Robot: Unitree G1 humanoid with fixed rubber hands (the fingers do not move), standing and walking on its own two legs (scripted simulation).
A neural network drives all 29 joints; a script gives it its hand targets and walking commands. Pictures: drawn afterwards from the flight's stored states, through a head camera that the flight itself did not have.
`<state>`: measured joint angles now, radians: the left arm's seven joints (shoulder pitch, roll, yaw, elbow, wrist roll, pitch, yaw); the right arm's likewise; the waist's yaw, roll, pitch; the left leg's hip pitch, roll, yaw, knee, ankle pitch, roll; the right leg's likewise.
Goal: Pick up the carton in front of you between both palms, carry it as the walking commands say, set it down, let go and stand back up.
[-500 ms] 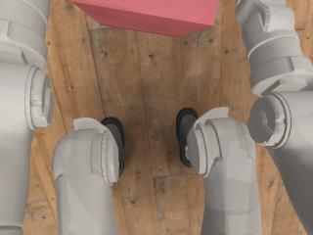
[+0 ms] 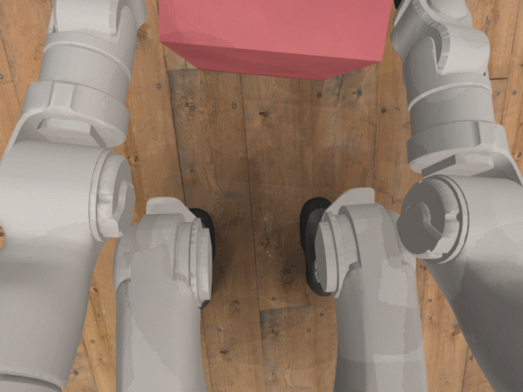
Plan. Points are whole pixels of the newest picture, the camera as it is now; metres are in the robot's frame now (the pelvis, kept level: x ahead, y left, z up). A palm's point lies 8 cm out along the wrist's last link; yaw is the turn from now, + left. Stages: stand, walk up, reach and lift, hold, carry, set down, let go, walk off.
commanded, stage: reach and lift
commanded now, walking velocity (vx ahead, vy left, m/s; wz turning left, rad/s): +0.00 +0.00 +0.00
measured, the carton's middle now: out of the picture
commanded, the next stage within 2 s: none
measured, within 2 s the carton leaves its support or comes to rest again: neither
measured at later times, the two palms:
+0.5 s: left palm out of the picture +0.51 +0.15 +0.04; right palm out of the picture +0.49 -0.15 +0.04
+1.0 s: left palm out of the picture +0.46 +0.15 +0.19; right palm out of the picture +0.46 -0.14 +0.19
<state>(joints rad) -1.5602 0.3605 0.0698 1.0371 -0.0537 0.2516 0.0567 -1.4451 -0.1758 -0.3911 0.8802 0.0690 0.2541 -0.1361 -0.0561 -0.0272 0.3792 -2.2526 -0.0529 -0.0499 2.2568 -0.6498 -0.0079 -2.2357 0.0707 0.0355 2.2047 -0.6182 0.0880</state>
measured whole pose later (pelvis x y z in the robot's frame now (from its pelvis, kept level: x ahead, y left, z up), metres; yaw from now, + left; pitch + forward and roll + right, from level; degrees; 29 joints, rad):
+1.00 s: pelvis +0.02 -0.01 +0.23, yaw +3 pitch +37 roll -1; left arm -0.87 -0.03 0.42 0.70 0.25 0.39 0.02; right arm -0.80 0.10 -0.50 0.59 -0.23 0.39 -0.05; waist -0.03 0.01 -0.23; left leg -1.60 -0.10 -0.11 1.43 -0.48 -0.04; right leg -1.60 0.09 0.11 1.42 -0.47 0.06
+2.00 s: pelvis +0.08 -0.01 +0.41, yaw +4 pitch -3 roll +0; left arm -0.30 -0.16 0.29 0.42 0.30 0.61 0.00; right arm -0.30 0.16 -0.29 0.41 -0.30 0.61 0.00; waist 0.00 0.00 -0.04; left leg -0.18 -0.04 -0.14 0.46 -0.23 -0.02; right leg -0.19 0.04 0.14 0.46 -0.22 0.01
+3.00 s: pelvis +0.09 -0.01 +0.41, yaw +3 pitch -6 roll +0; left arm -0.24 -0.15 0.21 0.23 0.26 0.74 0.01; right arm -0.25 0.15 -0.21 0.22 -0.26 0.74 0.00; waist 0.00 0.00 -0.02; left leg -0.04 -0.03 -0.13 0.34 -0.19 -0.01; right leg -0.05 0.03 0.13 0.35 -0.19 0.01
